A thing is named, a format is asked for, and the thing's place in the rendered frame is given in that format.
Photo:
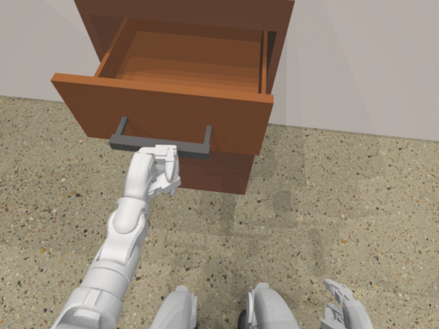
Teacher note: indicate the left robot hand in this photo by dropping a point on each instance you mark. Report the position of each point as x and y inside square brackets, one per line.
[143, 170]

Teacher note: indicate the robot right thigh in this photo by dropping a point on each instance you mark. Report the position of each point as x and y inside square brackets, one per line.
[268, 310]

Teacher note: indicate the handle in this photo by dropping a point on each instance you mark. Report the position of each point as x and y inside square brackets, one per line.
[119, 141]

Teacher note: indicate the right robot hand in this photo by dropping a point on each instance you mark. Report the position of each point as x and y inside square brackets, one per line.
[353, 315]

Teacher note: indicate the cabinet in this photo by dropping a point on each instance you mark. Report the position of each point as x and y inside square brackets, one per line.
[224, 172]

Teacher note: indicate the robot left thigh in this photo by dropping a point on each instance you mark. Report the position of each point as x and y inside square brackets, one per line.
[178, 311]

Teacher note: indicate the robot thigh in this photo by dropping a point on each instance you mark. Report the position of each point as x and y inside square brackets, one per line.
[178, 311]
[268, 310]

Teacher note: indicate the robot left forearm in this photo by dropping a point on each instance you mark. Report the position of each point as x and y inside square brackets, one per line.
[97, 303]

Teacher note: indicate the drawer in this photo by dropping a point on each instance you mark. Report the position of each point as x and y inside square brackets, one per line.
[172, 80]

